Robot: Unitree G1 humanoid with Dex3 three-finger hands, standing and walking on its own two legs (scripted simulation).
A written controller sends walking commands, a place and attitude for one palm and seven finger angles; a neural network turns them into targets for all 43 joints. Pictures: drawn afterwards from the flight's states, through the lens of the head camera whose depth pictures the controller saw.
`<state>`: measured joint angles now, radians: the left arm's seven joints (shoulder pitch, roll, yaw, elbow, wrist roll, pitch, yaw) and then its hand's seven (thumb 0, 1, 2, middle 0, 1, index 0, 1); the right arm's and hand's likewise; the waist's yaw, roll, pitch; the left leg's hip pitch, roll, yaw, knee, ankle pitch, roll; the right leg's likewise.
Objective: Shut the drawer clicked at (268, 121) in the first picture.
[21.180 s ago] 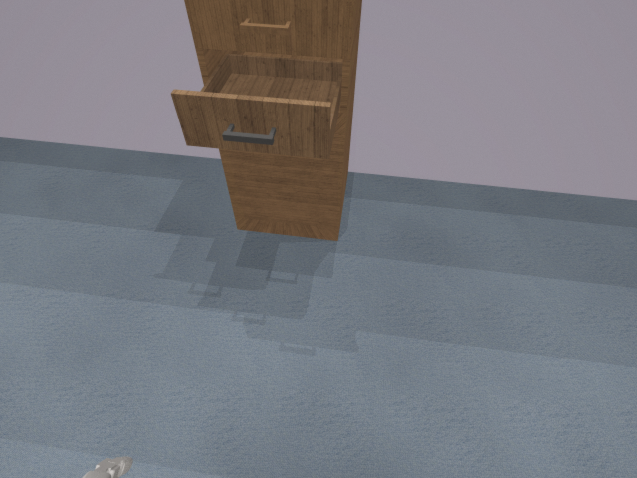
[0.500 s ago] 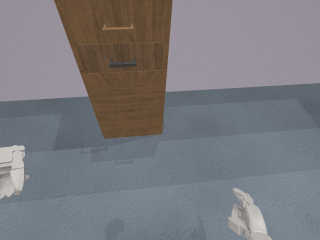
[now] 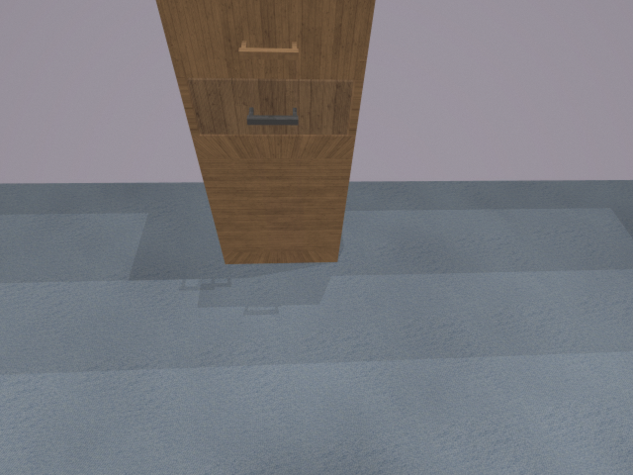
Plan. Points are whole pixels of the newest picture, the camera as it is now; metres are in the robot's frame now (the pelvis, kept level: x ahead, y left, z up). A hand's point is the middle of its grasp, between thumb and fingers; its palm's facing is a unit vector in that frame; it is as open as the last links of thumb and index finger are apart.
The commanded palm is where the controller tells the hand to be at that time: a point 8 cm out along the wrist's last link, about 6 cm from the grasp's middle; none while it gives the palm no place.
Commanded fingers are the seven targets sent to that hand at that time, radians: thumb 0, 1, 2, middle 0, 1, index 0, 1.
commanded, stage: let the arm hang, fingers relaxed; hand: left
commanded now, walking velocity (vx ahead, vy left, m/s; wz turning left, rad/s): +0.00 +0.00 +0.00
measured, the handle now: (273, 115) +0.89 +0.17 -0.09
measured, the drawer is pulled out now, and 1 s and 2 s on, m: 0.00 0.00 0.00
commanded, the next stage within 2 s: look to check the result in 0.62 s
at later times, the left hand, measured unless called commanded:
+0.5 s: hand out of the picture +0.01 +0.17 -0.17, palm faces +0.01 -0.98 -0.17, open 7.3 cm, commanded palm none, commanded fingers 0.00 0.90 0.90 -0.20 -0.30 -0.20 -0.30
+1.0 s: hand out of the picture +0.02 +0.16 -0.17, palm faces +0.01 -0.98 -0.20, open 7.3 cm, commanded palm none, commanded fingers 0.00 0.90 0.90 -0.20 -0.30 -0.20 -0.30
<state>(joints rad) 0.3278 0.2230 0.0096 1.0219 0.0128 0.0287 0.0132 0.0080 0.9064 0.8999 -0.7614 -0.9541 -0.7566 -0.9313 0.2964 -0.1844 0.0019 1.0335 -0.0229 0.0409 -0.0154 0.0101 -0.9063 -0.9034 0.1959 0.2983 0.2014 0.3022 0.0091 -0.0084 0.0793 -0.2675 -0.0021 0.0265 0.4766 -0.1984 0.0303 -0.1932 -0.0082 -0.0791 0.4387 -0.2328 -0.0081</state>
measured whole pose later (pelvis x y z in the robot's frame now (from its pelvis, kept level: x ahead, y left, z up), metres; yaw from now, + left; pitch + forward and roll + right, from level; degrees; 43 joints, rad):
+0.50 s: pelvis +0.00 +0.00 +0.00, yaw -1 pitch -2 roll +0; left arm 0.27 0.13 0.01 1.14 0.01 0.00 0.03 0.01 0.92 0.90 -0.21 -0.31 -0.21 -0.31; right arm 0.30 -0.11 0.00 1.13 -0.02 0.00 -0.03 0.01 -0.91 -0.90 0.20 0.30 0.20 0.30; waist -0.01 0.00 0.04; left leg -0.21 -0.02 0.06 0.41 -0.18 0.04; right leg -0.17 -0.02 -0.05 0.43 -0.23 0.00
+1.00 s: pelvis +0.02 -0.01 +0.00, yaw -1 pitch -2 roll +0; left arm 0.26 0.15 0.02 1.16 0.01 -0.01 0.03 0.00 0.91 0.90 -0.20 -0.30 -0.20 -0.30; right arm 0.26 -0.15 -0.01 1.15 -0.02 0.00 -0.04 0.00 -0.91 -0.90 0.20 0.30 0.20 0.30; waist 0.00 0.01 0.06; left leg -0.18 0.00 0.05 0.40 -0.19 0.02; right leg -0.14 0.00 -0.05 0.41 -0.24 -0.02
